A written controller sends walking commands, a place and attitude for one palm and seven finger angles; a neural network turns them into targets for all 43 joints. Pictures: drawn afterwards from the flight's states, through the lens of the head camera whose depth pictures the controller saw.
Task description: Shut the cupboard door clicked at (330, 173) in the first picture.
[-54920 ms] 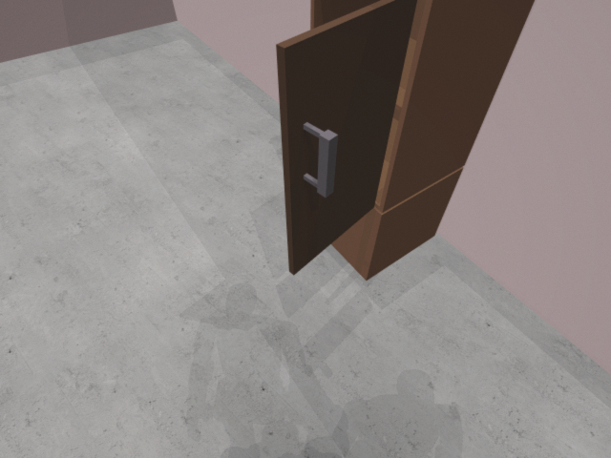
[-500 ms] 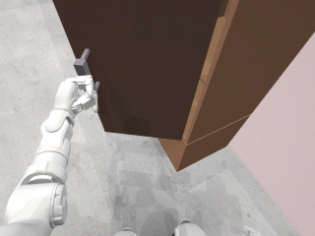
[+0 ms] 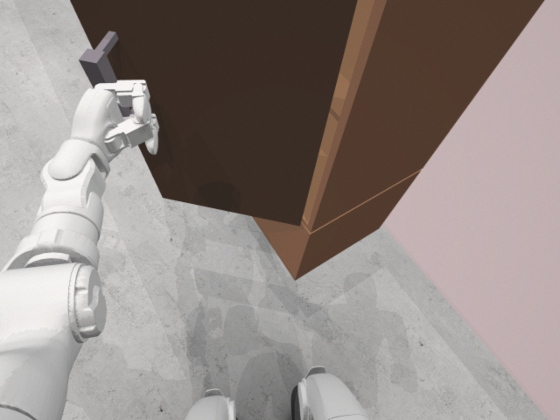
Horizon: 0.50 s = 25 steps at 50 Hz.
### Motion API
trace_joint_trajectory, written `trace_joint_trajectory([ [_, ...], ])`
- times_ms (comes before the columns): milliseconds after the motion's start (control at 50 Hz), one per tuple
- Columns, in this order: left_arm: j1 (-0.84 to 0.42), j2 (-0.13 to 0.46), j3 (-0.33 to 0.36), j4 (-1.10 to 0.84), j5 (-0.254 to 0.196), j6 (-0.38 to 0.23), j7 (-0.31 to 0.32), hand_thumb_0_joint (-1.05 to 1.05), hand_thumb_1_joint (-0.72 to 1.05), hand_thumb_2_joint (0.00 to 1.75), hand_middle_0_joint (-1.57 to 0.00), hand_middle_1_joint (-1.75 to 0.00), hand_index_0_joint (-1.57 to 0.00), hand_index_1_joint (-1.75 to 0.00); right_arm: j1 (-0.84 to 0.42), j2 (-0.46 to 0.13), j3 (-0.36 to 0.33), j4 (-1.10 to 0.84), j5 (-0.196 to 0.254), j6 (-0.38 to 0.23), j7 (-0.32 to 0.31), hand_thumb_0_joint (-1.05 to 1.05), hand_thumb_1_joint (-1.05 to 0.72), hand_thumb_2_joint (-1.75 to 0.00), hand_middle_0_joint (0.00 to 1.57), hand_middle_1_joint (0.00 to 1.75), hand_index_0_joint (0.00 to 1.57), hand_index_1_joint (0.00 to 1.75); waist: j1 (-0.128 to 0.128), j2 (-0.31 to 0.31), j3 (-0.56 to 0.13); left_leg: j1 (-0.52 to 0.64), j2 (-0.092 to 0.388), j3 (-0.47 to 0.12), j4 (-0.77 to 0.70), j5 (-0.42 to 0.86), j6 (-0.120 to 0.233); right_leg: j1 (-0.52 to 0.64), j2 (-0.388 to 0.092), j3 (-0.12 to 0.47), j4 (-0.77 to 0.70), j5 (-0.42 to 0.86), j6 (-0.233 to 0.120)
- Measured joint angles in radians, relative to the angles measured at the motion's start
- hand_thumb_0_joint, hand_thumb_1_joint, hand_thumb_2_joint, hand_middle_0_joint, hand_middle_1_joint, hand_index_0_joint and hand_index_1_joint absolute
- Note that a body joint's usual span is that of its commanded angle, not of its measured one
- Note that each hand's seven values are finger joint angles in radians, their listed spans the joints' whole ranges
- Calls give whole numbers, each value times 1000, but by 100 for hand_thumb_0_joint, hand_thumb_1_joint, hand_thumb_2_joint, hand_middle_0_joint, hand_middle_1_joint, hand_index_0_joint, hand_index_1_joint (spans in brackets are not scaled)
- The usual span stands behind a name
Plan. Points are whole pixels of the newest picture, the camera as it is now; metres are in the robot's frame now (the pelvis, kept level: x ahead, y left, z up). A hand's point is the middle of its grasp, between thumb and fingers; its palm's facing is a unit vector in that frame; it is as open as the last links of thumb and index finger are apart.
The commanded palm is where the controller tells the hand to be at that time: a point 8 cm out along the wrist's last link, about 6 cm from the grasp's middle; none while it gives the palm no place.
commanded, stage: push the door shut along its arc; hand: left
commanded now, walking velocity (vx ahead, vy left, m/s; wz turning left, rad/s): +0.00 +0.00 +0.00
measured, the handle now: (119, 87) +0.58 +0.18 +0.09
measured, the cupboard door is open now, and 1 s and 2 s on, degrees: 46 32 24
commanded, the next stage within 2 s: pull the fist back off the door in 1.02 s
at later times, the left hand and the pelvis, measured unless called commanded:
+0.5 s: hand (171, 96) +0.55 +0.11 +0.10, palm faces -0.36 -0.93 +0.01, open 3.1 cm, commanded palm +0.56 +0.15 +0.10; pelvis +0.00 +0.00 -0.02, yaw -1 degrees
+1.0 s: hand (195, 77) +0.59 +0.07 +0.10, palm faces -0.43 -0.90 -0.01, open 3.1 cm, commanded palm +0.62 +0.09 +0.10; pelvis +0.00 +0.01 -0.03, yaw -1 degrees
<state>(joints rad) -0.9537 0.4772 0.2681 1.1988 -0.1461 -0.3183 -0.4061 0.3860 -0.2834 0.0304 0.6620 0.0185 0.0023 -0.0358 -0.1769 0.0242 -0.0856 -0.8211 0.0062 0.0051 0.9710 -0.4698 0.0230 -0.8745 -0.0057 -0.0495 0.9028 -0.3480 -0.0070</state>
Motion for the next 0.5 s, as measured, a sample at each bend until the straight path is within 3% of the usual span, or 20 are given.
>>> trace_joint_trajectory([
  [100,-59,30,8,31,21,12,-8,1,90,90,-130,-150,-130,-150,-3,2,6,-14,-4,-5,0,1,-90,-90,20,30,20,30,-23,0,2,-33,5,1,17,-4,0,-32,5,1,11,1,-1],
  [500,-244,114,17,112,60,75,-77,1,90,90,-130,-150,-130,-150,1,-2,20,-23,-18,-10,-9,1,-90,-90,20,30,21,30,-76,11,4,-143,20,-1,93,-35,4,-135,19,-1,62,-12,2],
])
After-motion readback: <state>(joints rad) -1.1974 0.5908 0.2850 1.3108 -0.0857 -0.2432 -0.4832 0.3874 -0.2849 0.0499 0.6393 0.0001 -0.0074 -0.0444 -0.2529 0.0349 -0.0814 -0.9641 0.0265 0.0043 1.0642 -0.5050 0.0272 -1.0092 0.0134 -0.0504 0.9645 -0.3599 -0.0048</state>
